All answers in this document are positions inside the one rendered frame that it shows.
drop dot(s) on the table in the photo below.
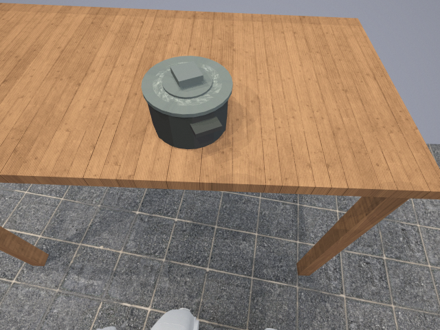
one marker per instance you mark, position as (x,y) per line
(313,111)

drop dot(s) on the pot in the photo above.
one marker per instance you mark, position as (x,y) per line
(190,133)

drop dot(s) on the left robot thigh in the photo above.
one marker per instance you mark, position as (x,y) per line
(177,319)

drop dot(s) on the knob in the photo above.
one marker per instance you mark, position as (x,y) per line
(186,74)

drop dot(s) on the lid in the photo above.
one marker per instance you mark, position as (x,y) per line
(162,92)

